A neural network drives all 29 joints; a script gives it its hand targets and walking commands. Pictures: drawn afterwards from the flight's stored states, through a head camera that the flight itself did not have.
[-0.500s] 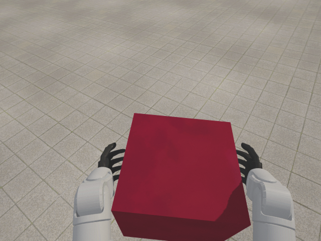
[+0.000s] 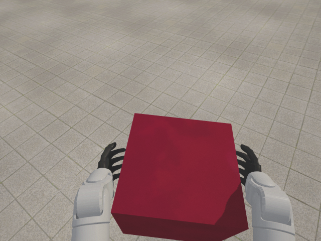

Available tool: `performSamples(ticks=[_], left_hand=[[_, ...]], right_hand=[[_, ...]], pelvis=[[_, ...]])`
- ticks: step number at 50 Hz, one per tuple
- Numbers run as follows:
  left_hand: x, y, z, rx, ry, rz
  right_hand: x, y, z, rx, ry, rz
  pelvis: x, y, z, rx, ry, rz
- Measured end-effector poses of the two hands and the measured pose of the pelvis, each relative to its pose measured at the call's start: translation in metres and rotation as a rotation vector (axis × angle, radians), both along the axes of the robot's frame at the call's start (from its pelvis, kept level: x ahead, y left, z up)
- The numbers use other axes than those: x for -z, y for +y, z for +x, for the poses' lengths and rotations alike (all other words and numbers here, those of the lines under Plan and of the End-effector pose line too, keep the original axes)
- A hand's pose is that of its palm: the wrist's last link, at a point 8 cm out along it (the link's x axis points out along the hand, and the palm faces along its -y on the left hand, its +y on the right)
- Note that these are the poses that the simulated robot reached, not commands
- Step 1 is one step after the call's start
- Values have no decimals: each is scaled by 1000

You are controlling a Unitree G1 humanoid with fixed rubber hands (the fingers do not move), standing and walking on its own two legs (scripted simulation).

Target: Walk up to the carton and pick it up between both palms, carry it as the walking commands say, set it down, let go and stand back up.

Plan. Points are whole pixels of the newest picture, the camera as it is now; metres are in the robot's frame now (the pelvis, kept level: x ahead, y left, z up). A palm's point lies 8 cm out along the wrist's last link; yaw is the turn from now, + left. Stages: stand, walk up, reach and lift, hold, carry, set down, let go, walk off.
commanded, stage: hold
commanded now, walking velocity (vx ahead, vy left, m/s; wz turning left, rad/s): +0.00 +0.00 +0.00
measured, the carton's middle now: (175, 180) +0.28 +0.00 -0.03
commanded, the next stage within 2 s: set down in 0.62 s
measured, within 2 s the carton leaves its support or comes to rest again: neither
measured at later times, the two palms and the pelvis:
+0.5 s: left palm (103, 170) +0.27 +0.18 +0.04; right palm (245, 169) +0.27 -0.16 +0.04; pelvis -0.02 +0.01 +0.00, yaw -5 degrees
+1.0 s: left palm (107, 174) +0.28 +0.18 +0.00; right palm (238, 174) +0.28 -0.16 -0.01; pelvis +0.00 +0.00 +0.01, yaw -5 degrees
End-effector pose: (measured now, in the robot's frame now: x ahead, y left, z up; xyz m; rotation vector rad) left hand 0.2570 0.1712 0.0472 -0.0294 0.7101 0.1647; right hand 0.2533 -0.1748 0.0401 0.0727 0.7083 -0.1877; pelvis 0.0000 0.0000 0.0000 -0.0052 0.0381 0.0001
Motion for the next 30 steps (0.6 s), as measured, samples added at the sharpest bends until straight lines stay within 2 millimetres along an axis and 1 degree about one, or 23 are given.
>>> performSamples(ticks=[2, 5, 9, 12, 15, 19, 23, 27, 30], left_hand=[[3, 0, 0, 0, -4, 6], [15, -1, -1, 30, 15, 39], [21, -2, -7, 52, 8, 56], [20, -1, -7, 50, 2, 60], [18, 3, -6, 38, -4, 57], [16, 7, 1, 36, -10, 45], [9, 9, 8, 25, -30, 39], [1, 11, 13, 15, -45, 34], [-2, 10, 18, 15, -44, 36]], right_hand=[[3, 0, 1, -8, -3, -16], [15, -1, -1, -27, 16, -44], [17, -2, -7, -31, 11, -58], [18, -1, -7, -31, 6, -52], [16, 3, -4, -41, 0, -54], [10, 7, 4, -41, -6, -67], [2, 9, 14, -52, -25, -81], [-6, 11, 21, -56, -38, -87], [-6, 10, 23, -50, -36, -81]], pelvis=[[-1, 0, -3, 8, -42, 2], [-5, 1, -7, 29, -98, 5], [-5, 2, -8, 48, -104, 10], [-5, 3, -10, 61, -110, 11], [-5, 5, -13, 77, -119, 11], [-4, 6, -16, 77, -132, 9], [-4, 9, -18, 83, -140, 7], [-6, 12, -16, 82, -141, 6], [-7, 14, -14, 79, -144, 5]])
